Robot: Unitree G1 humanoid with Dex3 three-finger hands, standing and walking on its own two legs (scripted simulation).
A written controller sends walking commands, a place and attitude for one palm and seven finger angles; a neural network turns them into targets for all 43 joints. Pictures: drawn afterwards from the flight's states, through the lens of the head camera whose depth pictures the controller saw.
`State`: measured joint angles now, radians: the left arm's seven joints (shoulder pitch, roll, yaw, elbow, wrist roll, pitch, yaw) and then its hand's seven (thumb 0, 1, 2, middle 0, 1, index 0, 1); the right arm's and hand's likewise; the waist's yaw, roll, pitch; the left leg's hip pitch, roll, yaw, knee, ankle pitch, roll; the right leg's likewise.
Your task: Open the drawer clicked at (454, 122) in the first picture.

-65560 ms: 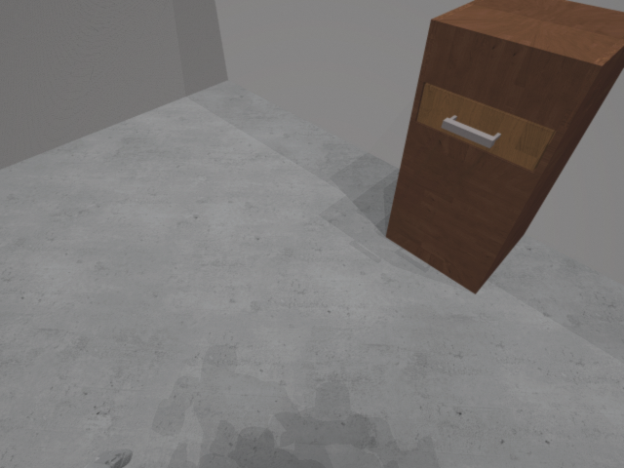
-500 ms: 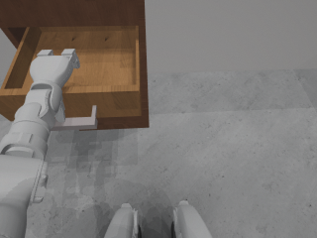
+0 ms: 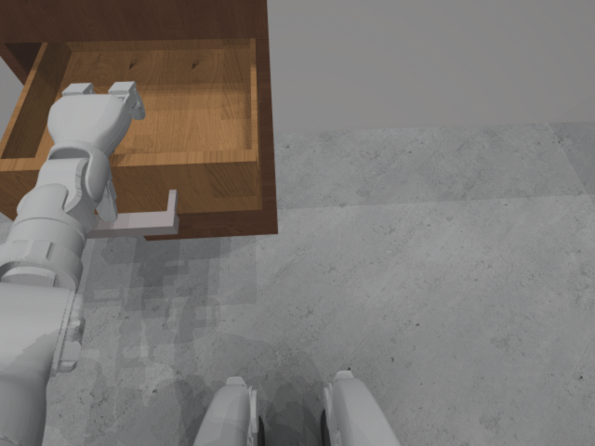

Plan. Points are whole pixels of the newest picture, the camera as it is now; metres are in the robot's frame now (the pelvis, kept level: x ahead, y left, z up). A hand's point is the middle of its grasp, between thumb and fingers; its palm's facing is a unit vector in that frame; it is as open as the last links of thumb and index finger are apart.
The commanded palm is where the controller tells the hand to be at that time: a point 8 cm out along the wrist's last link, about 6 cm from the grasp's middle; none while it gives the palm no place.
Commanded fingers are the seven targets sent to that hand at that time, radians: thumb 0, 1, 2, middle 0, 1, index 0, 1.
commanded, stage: re-aim the fingers above the handle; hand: left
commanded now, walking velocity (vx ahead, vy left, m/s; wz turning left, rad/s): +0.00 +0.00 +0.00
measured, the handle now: (121, 212) +0.44 +0.23 +0.00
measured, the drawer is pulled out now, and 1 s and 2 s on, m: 0.25 0.25 0.25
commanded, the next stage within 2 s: lower the fingers behind the handle in 0.10 s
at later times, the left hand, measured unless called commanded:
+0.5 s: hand (110, 148) +0.51 +0.24 +0.06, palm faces -0.03 +0.02 -1.00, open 14.7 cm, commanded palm +0.49 +0.24 +0.02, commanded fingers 0.00 -0.50 0.30 -0.30 -1.20 -0.30 -1.20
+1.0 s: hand (109, 146) +0.52 +0.24 +0.06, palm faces -0.01 +0.04 -1.00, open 14.7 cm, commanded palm +0.49 +0.24 -0.02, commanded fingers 0.00 -0.50 0.30 -0.30 -1.20 -0.30 -1.20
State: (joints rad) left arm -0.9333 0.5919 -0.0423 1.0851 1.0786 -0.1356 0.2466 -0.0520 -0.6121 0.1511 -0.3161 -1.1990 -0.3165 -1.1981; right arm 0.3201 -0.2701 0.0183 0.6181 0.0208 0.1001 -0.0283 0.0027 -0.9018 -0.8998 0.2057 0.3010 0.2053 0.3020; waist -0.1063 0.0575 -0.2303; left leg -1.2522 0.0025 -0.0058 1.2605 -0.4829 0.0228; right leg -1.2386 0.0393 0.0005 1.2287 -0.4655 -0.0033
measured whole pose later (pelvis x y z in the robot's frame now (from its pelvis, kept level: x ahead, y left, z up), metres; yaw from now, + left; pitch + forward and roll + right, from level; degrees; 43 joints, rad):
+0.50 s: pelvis +0.00 +0.00 -0.01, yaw +0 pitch +28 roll -1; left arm -0.96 0.59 -0.06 1.08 1.09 -0.11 0.24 -0.05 -0.61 0.13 -0.32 -1.20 -0.32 -1.20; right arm 0.32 -0.27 0.01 0.64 0.02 0.10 -0.03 0.00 -0.90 -0.90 0.21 0.30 0.21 0.30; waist -0.10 0.05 -0.24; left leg -1.28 0.00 -0.01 1.29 -0.49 0.02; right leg -1.26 0.04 -0.01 1.26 -0.48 -0.01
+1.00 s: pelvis -0.01 -0.01 -0.03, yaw +1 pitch +29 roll -1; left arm -1.01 0.62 -0.08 1.02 1.08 -0.07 0.17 -0.04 -0.61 0.10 -0.32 -1.20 -0.32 -1.20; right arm 0.27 -0.27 0.02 0.64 0.03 0.10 -0.04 0.00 -0.90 -0.90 0.21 0.30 0.21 0.30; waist -0.11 0.04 -0.26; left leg -1.38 -0.01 -0.02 1.38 -0.51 0.02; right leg -1.36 0.03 -0.01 1.36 -0.50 -0.01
